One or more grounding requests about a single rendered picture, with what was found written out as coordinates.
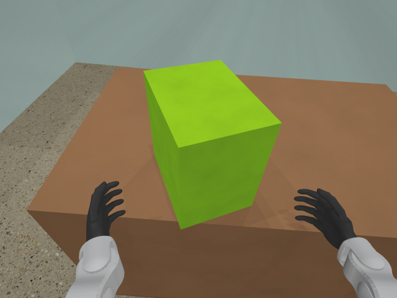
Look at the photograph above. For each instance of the robot left forearm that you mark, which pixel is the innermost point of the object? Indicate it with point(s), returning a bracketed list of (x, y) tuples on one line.
[(99, 272)]

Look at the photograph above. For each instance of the robot right hand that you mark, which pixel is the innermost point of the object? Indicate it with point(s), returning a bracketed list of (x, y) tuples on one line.
[(330, 218)]

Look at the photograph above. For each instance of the carton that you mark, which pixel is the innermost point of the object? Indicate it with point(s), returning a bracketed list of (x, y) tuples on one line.
[(212, 139)]

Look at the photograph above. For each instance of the robot left hand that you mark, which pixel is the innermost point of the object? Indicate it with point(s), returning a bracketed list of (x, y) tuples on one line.
[(98, 221)]

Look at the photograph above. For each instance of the pedestal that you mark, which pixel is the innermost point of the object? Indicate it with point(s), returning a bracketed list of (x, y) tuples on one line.
[(338, 136)]

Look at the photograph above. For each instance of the robot right forearm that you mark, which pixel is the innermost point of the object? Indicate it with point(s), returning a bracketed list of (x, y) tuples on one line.
[(367, 270)]

